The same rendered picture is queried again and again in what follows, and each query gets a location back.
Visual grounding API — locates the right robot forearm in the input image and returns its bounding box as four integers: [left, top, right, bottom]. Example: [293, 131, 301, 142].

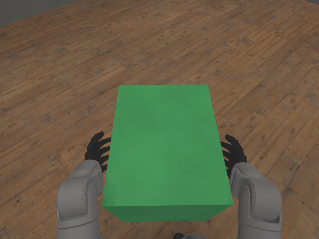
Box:
[230, 162, 282, 239]

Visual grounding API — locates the left robot hand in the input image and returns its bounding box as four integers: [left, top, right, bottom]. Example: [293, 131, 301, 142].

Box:
[85, 132, 111, 172]

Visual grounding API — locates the carton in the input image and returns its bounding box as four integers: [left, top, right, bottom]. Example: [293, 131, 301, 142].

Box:
[102, 84, 234, 222]

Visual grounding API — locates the right robot hand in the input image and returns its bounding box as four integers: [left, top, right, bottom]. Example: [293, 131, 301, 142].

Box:
[220, 135, 247, 179]

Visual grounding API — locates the left robot forearm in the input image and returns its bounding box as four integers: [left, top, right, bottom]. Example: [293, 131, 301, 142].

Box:
[56, 160, 104, 239]

